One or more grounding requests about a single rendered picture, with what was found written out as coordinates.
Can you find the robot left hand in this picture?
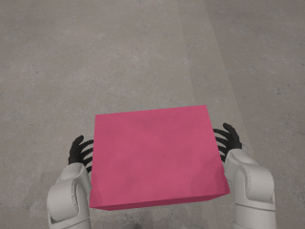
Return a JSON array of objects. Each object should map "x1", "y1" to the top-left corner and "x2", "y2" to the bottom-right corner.
[{"x1": 68, "y1": 135, "x2": 93, "y2": 173}]

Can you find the right robot forearm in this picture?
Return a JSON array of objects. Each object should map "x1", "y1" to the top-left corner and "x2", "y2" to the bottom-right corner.
[{"x1": 224, "y1": 148, "x2": 276, "y2": 229}]

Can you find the robot right hand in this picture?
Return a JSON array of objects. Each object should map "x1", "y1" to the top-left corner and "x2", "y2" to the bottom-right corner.
[{"x1": 213, "y1": 123, "x2": 242, "y2": 163}]

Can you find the carton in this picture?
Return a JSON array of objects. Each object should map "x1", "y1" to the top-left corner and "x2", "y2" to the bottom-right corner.
[{"x1": 89, "y1": 105, "x2": 231, "y2": 211}]

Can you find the left robot forearm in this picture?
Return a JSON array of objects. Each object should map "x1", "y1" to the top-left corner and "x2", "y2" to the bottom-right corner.
[{"x1": 47, "y1": 162, "x2": 92, "y2": 229}]

